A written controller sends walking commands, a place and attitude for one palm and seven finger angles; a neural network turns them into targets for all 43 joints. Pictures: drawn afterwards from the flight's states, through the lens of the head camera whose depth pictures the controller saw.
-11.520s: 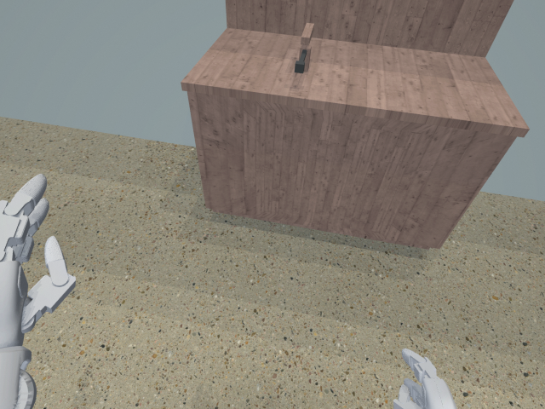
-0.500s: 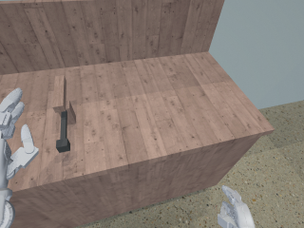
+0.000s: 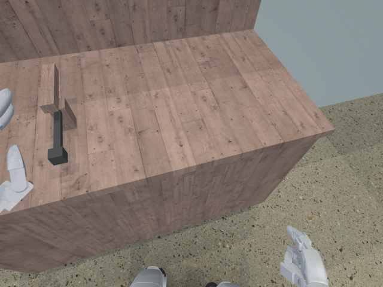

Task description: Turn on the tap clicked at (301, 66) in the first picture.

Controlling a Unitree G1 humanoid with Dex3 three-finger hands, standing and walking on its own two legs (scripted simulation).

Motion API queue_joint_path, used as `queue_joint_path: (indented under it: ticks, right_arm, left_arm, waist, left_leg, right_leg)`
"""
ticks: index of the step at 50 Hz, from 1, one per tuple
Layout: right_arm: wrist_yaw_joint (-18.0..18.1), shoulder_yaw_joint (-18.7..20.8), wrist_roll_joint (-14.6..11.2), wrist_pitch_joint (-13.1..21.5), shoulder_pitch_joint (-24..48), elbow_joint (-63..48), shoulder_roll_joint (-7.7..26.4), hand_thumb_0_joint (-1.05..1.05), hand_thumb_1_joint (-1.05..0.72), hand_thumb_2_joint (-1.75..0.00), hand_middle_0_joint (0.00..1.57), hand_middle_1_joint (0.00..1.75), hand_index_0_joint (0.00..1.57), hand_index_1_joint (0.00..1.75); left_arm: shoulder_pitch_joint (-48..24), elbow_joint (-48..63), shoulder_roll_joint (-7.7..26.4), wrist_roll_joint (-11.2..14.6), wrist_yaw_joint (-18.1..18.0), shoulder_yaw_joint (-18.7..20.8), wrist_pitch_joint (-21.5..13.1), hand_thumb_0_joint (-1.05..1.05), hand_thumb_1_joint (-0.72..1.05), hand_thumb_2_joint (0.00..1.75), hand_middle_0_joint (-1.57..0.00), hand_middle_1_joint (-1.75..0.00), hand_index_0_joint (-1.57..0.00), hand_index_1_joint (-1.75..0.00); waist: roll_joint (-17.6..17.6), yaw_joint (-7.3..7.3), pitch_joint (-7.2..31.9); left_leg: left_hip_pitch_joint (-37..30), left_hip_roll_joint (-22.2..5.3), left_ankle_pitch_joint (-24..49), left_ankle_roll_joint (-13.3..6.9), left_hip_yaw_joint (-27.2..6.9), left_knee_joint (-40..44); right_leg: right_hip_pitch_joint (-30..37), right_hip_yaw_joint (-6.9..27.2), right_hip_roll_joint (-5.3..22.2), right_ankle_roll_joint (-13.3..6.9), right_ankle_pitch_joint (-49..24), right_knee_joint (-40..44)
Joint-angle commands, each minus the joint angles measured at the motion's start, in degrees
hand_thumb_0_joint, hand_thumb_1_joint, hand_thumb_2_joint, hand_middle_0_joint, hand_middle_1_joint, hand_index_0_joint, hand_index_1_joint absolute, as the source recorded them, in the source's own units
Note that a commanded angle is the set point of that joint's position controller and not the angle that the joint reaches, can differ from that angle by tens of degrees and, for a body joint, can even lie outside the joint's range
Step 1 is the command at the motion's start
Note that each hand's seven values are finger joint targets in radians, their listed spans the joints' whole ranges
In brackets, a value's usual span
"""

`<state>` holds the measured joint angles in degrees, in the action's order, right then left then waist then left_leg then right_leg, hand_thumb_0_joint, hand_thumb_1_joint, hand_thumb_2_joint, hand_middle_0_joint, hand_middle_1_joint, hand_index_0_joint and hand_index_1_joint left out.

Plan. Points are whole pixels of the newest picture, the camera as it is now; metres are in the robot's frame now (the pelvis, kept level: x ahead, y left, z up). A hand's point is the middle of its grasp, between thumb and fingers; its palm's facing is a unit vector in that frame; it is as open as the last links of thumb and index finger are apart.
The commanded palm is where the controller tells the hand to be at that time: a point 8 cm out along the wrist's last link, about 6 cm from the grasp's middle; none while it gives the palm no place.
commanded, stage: come to a stop and stand still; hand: left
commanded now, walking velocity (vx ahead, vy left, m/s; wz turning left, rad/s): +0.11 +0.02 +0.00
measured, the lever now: (58, 155) +0.35 +0.31 +0.04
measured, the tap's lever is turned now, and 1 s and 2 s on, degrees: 0 0 0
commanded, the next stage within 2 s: look again from close up in 1.08 s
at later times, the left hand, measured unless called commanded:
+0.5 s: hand (7, 174) +0.24 +0.27 +0.18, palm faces +0.41 -0.82 -0.39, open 7.4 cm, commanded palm +0.18 +0.30 +0.19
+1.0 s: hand (41, 138) +0.30 +0.25 +0.17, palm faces +0.34 -0.84 -0.41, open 7.4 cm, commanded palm +0.24 +0.29 +0.19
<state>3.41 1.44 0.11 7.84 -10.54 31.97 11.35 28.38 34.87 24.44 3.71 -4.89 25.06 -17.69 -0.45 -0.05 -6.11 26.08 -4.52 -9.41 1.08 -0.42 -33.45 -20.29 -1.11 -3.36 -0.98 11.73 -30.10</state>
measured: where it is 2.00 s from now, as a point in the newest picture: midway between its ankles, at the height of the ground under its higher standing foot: outside the picture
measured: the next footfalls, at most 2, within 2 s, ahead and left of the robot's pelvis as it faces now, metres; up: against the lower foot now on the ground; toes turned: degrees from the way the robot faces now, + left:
none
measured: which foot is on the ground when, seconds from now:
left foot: down 0.00-1.00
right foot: down 0.00-1.00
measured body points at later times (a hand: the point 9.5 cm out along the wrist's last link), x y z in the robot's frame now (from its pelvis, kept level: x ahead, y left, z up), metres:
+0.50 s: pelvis +0.03 +0.02 +0.01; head +0.04 +0.03 +0.46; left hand +0.21 +0.31 +0.20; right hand +0.19 -0.19 -0.07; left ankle +0.09 +0.13 -0.73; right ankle +0.04 -0.11 -0.73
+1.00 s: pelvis +0.08 +0.01 +0.01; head +0.11 +0.03 +0.46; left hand +0.27 +0.30 +0.20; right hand +0.27 -0.22 -0.06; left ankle +0.09 +0.13 -0.73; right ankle +0.04 -0.11 -0.73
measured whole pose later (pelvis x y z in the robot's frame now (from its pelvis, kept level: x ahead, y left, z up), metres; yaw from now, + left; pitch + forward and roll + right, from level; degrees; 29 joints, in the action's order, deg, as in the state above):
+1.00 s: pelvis +0.08 +0.01 +0.01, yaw +0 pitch +0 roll -1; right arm 2.2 -0.2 -1.8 4.0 -9.4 31.6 11.5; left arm 27.7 30.5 22.4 3.3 -6.5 20.9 -9.6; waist 0.8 0.0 -3.4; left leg 13.8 -0.6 -13.6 -0.1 -1.4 -27.1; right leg -7.5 0.6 -1.1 0.2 15.3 -22.4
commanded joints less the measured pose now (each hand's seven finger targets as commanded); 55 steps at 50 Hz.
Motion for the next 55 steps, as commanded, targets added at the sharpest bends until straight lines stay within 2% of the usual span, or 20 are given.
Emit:
queue_joint_path:
  ticks: [1, 4, 7, 9, 11, 14, 15, 20, 24, 25, 31, 34, 35, 41, 44, 45, 49, 50, 54, 55]
  right_arm:
    - [0.35, 1.99, -0.94, 2.77, 2.86, -9.61, 6.99, 0.00, -0.90, -0.90, 0.20, 0.30, 0.20, 0.30]
    - [0.51, 1.64, -1.03, 2.70, 2.22, -8.20, 7.14, 0.00, -0.90, -0.90, 0.20, 0.30, 0.20, 0.30]
    - [0.19, 1.01, -1.03, 2.76, 1.83, -6.59, 6.99, 0.00, -0.90, -0.90, 0.20, 0.30, 0.20, 0.30]
    - [0.36, 1.03, -1.28, 3.13, 3.14, -6.43, 7.45, 0.00, -0.90, -0.90, 0.20, 0.30, 0.20, 0.30]
    - [0.11, 0.86, -1.31, 3.03, 3.14, -6.57, 7.53, 0.00, -0.90, -0.90, 0.20, 0.30, 0.20, 0.30]
    - [-0.09, 0.86, -1.56, 3.54, 3.68, -6.97, 7.76, 0.00, -0.90, -0.90, 0.20, 0.30, 0.20, 0.30]
    - [-0.22, 0.73, -1.27, 3.62, 3.08, -6.56, 7.37, 0.00, -0.90, -0.90, 0.20, 0.30, 0.20, 0.30]
    - [-1.29, 0.65, -1.30, 3.70, 1.79, -6.27, 7.04, 0.00, -0.90, -0.90, 0.20, 0.30, 0.20, 0.30]
    - [-1.37, 0.64, -1.31, 3.63, 2.28, -6.23, 6.79, 0.00, -0.90, -0.90, 0.20, 0.30, 0.20, 0.30]
    - [-1.35, 0.40, -1.05, 3.48, 2.08, -5.81, 6.81, 0.00, -0.90, -0.90, 0.20, 0.30, 0.20, 0.30]
    - [-0.99, 0.39, -1.11, 3.07, 3.94, -6.19, 6.26, 0.00, -0.90, -0.90, 0.20, 0.30, 0.20, 0.30]
    - [-0.95, 0.43, -1.37, 2.48, 4.60, -6.39, 6.01, 0.00, -0.90, -0.90, 0.20, 0.30, 0.20, 0.30]
    - [-1.06, 0.38, -1.06, 2.00, 3.95, -6.24, 6.29, 0.00, -0.90, -0.90, 0.20, 0.30, 0.20, 0.30]
    - [-1.33, 0.99, -1.63, 0.45, 4.15, -7.71, 6.68, 0.00, -0.90, -0.90, 0.20, 0.30, 0.20, 0.30]
    - [-1.15, 0.83, -1.98, -0.32, 4.53, -8.07, 6.54, 0.00, -0.90, -0.90, 0.20, 0.30, 0.20, 0.30]
    - [-1.18, 0.50, -1.54, -0.73, 3.88, -7.83, 6.72, 0.00, -0.90, -0.90, 0.20, 0.30, 0.20, 0.30]
    - [-0.87, 0.72, -2.15, -1.17, 4.64, -8.43, 6.59, 0.00, -0.90, -0.90, 0.20, 0.30, 0.20, 0.30]
    - [-0.95, 0.53, -1.66, -1.44, 4.07, -8.14, 6.96, 0.00, -0.90, -0.90, 0.20, 0.30, 0.20, 0.30]
    - [-0.72, 0.63, -2.13, -1.46, 5.05, -8.42, 6.65, 0.00, -0.90, -0.90, 0.20, 0.30, 0.20, 0.30]
    - [-0.82, 0.44, -1.60, -1.71, 4.28, -8.07, 6.90, 0.00, -0.90, -0.90, 0.20, 0.30, 0.20, 0.30]
  left_arm:
    - [0.56, 9.12, 8.43, 0.95, -2.27, 6.88, -0.55, 0.00, 0.90, 0.90, -0.20, -0.30, -0.20, -0.30]
    - [-1.68, 9.53, 9.29, 0.49, -3.56, 6.50, 1.67, 0.00, 0.90, 0.90, -0.20, -0.30, -0.20, -0.30]
    - [-4.05, 8.19, 6.78, 0.17, -4.24, 3.08, 3.31, 0.00, 0.90, 0.90, -0.20, -0.30, -0.20, -0.30]
    - [-5.78, 9.06, 8.12, -0.45, -4.81, 3.65, 3.94, 0.00, 0.90, 0.90, -0.20, -0.30, -0.20, -0.30]
    - [-6.45, 7.99, 6.24, -0.93, -4.71, 2.04, 4.11, 0.00, 0.90, 0.90, -0.20, -0.30, -0.20, -0.30]
    - [-7.48, 9.79, 8.03, -1.80, -4.58, 3.66, 3.75, 0.00, 0.90, 0.90, -0.20, -0.30, -0.20, -0.30]
    - [-7.51, 9.35, 6.51, -1.90, -4.31, 2.63, 3.39, 0.00, 0.90, 0.90, -0.20, -0.30, -0.20, -0.30]
    - [-4.54, 5.66, 4.74, -2.09, -3.28, 1.55, 3.62, 0.00, 0.90, 0.90, -0.20, -0.30, -0.20, -0.30]
    - [-7.02, 5.69, 5.42, -2.12, -3.33, 1.32, 4.16, 0.00, 0.90, 0.90, -0.20, -0.30, -0.20, -0.30]
    - [-8.08, 5.08, 3.71, -1.92, -3.14, -0.63, 4.14, 0.00, 0.90, 0.90, -0.20, -0.30, -0.20, -0.30]
    - [-11.32, 5.95, 5.07, -1.79, -3.37, 0.06, 4.12, 0.00, 0.90, 0.90, -0.20, -0.30, -0.20, -0.30]
    - [-8.09, 6.21, 6.45, -1.42, -3.43, 1.97, 4.18, 0.00, 0.90, 0.90, -0.20, -0.30, -0.20, -0.30]
    - [-6.87, 5.87, 4.90, -1.17, -3.09, 0.82, 4.07, 0.00, 0.90, 0.90, -0.20, -0.30, -0.20, -0.30]
    - [-3.19, 8.05, 6.24, -0.66, -2.88, 2.29, 4.30, 0.00, 0.90, 0.90, -0.20, -0.30, -0.20, -0.30]
    - [-1.75, 8.08, 7.14, -0.45, -3.02, 3.22, 4.65, 0.00, 0.90, 0.90, -0.20, -0.30, -0.20, -0.30]
    - [-1.20, 6.51, 5.51, -0.29, -2.75, 1.80, 4.61, 0.00, 0.90, 0.90, -0.20, -0.30, -0.20, -0.30]
    - [-2.18, 7.28, 7.34, -0.18, -3.11, 3.07, 5.18, 0.00, 0.90, 0.90, -0.20, -0.30, -0.20, -0.30]
    - [-2.08, 6.00, 5.34, -0.10, -2.82, 1.24, 5.10, 0.00, 0.90, 0.90, -0.20, -0.30, -0.20, -0.30]
    - [-3.53, 7.31, 7.31, -0.19, -3.32, 2.55, 5.45, 0.00, 0.90, 0.90, -0.20, -0.30, -0.20, -0.30]
    - [-3.11, 6.05, 5.38, -0.18, -3.05, 1.00, 5.31, 0.00, 0.90, 0.90, -0.20, -0.30, -0.20, -0.30]
  waist:
    - [-4.23, 0.85, 12.29]
    - [0.67, 0.28, 11.79]
    - [3.40, -0.31, 10.83]
    - [1.31, -0.25, 8.76]
    - [-2.96, -0.04, 6.19]
    - [-9.95, 0.29, 5.84]
    - [-10.87, 0.22, 6.43]
    - [-7.56, 0.35, 7.86]
    - [-2.89, 0.11, 6.60]
    - [-2.42, -0.13, 6.57]
    - [-3.44, 0.45, 9.38]
    - [-2.19, 0.70, 11.90]
    - [-2.00, 0.61, 12.78]
    - [-3.99, 0.64, 16.02]
    - [-4.08, 0.41, 15.50]
    - [-3.62, 0.37, 15.05]
    - [-2.51, 0.29, 14.95]
    - [-2.25, 0.25, 14.43]
    - [-3.26, 0.32, 14.45]
    - [-2.09, 0.28, 14.27]
  left_leg:
    - [-5.67, -2.71, -21.57, -2.88, -4.98, 6.31]
    - [-11.64, 1.64, -17.90, -1.83, -1.64, -1.29]
    - [-13.81, 3.00, -14.75, -1.89, -1.80, -1.80]
    - [-14.14, 2.04, -15.27, -2.31, -3.86, 2.04]
    - [-8.81, -0.11, -21.26, -3.33, -7.98, 9.69]
    - [-3.12, -3.93, -29.51, -4.79, -14.13, 19.44]
    - [-1.83, -4.57, -29.59, -5.31, -14.95, 20.14]
    - [-2.75, -2.34, -26.24, -4.47, -10.03, 16.42]
    - [-8.17, -0.24, -18.18, -3.36, -6.91, 12.35]
    - [-9.29, 0.14, -16.02, -3.24, -6.31, 11.74]
    - [-14.50, -0.45, -5.27, -3.37, -6.23, 12.05]
    - [-17.54, -0.60, 4.13, -3.40, -5.40, 10.53]
    - [-17.90, -0.48, 7.49, -3.47, -5.07, 10.05]
    - [-21.67, -1.69, 23.89, -3.06, -4.44, 7.74]
    - [-21.97, -1.73, 24.76, -2.98, -4.02, 6.93]
    - [-21.23, -1.43, 23.85, -3.12, -3.91, 7.30]
    - [-21.06, -1.58, 22.82, -3.03, -3.82, 6.74]
    - [-20.33, -1.26, 20.76, -3.20, -3.64, 7.03]
    - [-20.03, -1.31, 19.40, -3.19, -3.86, 6.88]
    - [-19.47, -0.99, 18.24, -3.36, -3.79, 6.97]
  right_leg:
    - [0.43, 8.03, 6.66, -1.00, 15.56, 8.16]
    - [-4.83, 12.45, 10.42, -3.20, 20.28, 13.57]
    - [-4.94, 10.93, 10.90, -3.42, 19.13, 13.33]
    - [-4.55, 9.55, 9.51, -2.89, 18.76, 12.01]
    - [-0.45, 6.82, 6.17, -1.10, 19.66, 9.72]
    - [7.85, 2.67, 2.14, 0.54, 13.28, 2.74]
    - [10.34, 1.97, 1.78, 0.71, 10.04, 1.11]
    - [13.62, 1.71, 2.36, 0.36, 6.73, 6.67]
    - [8.53, 5.33, 4.81, -0.79, 7.36, 11.72]
    - [7.77, 5.23, 5.13, -0.82, 6.38, 11.82]
    - [10.38, 4.95, 5.81, -0.69, -2.88, 10.67]
    - [12.60, 4.33, 6.36, -0.50, -9.53, 10.04]
    - [13.33, 3.74, 6.19, -0.32, -11.50, 9.63]
    - [15.09, 2.45, 6.67, -0.28, -19.74, 7.24]
    - [14.71, 2.61, 6.95, -0.36, -20.99, 7.55]
    - [14.50, 2.06, 6.49, -0.21, -20.59, 7.63]
    - [14.97, 2.98, 7.27, -0.32, -21.75, 8.09]
    - [14.47, 2.81, 6.93, -0.27, -20.63, 8.36]
    - [14.96, 3.64, 7.73, -0.42, -20.55, 8.73]
    - [14.80, 3.09, 7.21, -0.37, -19.96, 8.75]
